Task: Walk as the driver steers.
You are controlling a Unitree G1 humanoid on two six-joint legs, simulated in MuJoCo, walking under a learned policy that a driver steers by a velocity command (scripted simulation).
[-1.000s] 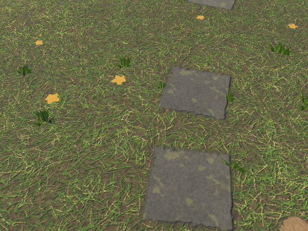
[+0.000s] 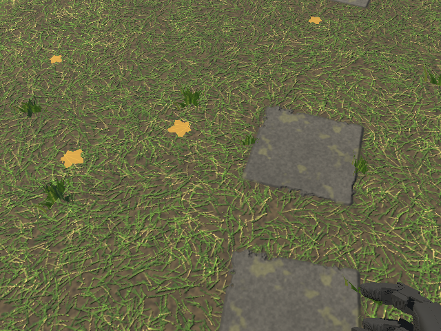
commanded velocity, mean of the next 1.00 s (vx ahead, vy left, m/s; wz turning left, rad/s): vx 0.13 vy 0.00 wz -0.35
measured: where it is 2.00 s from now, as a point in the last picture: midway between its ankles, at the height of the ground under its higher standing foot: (296, 295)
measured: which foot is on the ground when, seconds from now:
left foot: down 0.00-0.48, up 0.50-0.94, down 0.96-1.00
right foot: up 0.00-0.46, down 0.48-0.96, up 0.98-1.00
